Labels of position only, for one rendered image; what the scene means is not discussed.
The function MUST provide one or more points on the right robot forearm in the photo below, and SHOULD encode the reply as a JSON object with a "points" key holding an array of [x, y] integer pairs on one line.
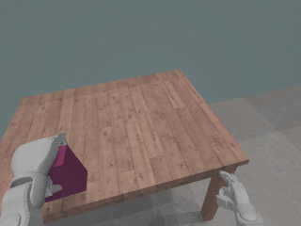
{"points": [[247, 215]]}

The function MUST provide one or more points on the robot right hand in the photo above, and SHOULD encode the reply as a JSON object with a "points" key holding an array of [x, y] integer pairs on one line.
{"points": [[229, 198]]}

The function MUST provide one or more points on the sponge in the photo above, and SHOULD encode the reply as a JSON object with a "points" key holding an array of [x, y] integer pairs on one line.
{"points": [[68, 172]]}

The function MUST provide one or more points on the robot left hand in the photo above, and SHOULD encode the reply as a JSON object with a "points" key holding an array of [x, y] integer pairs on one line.
{"points": [[38, 156]]}

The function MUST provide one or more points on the left robot forearm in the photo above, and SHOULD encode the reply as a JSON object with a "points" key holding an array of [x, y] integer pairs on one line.
{"points": [[23, 202]]}

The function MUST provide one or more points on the table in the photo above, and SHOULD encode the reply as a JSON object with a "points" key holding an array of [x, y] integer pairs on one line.
{"points": [[135, 137]]}

